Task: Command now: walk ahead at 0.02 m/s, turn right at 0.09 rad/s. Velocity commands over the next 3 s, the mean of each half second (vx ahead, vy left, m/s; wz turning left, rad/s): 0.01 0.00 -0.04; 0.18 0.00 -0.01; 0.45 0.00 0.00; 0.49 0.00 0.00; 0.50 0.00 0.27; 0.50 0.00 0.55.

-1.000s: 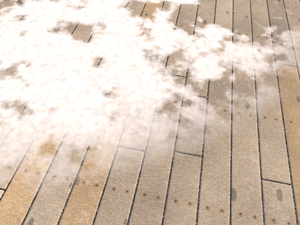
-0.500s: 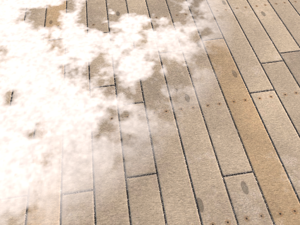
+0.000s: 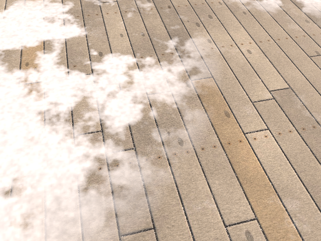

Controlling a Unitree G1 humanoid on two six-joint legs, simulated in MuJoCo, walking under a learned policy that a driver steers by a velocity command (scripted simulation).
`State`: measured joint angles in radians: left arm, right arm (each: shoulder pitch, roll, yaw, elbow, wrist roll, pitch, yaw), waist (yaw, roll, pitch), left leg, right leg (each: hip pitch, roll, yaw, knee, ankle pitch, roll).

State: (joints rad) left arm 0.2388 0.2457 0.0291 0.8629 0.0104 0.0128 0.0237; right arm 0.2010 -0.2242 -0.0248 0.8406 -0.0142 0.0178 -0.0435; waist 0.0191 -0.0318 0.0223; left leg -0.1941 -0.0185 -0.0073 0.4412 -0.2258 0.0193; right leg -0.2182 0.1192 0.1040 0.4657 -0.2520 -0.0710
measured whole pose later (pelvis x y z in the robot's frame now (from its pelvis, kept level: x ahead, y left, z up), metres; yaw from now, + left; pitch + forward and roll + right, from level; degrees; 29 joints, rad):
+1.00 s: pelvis +0.07 -0.01 -0.01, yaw +0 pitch +0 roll +1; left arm 0.24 0.21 0.02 1.06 0.02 -0.06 0.00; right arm 0.42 -0.23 -0.04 1.12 -0.02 -0.03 -0.01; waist -0.02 0.04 -0.01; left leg -0.09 -0.01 -0.02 0.47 -0.38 0.05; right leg -0.26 0.01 -0.06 0.51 -0.27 -0.06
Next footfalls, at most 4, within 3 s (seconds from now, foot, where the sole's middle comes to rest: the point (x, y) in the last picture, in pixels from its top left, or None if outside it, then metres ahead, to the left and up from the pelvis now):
0.98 right None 0.13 -0.11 -0.78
1.46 left None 0.48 0.05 -0.78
2.00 right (191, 180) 0.79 -0.12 -0.78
2.56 left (153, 134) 1.06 0.07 -0.78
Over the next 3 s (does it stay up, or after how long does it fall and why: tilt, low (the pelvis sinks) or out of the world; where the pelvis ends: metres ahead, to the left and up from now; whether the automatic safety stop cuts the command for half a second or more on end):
stays up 1.15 0.04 0.00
